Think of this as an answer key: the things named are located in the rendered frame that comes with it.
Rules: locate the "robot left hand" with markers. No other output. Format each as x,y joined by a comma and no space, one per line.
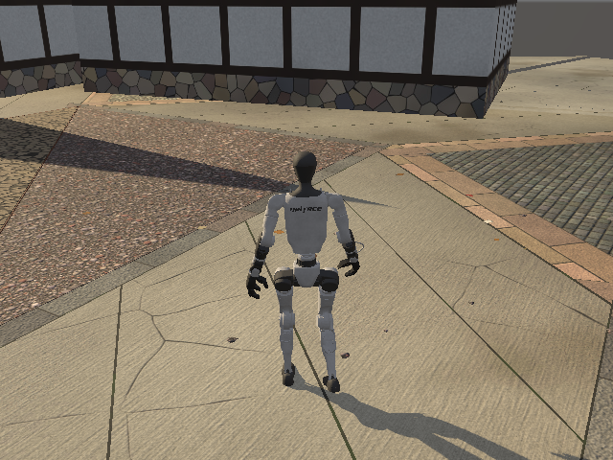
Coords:
251,285

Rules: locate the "right robot foot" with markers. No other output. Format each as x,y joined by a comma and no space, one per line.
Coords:
332,385

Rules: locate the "robot right upper arm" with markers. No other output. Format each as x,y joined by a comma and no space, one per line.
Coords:
335,201

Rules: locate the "robot left forearm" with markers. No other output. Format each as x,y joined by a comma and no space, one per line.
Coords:
258,259

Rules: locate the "robot right forearm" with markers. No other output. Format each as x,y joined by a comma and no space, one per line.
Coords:
350,250

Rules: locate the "robot right hand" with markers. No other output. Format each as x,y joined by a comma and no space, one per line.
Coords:
346,262

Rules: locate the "humanoid robot torso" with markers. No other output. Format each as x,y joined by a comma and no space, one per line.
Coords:
306,231

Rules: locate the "robot left upper arm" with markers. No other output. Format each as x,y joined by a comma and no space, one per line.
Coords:
275,203

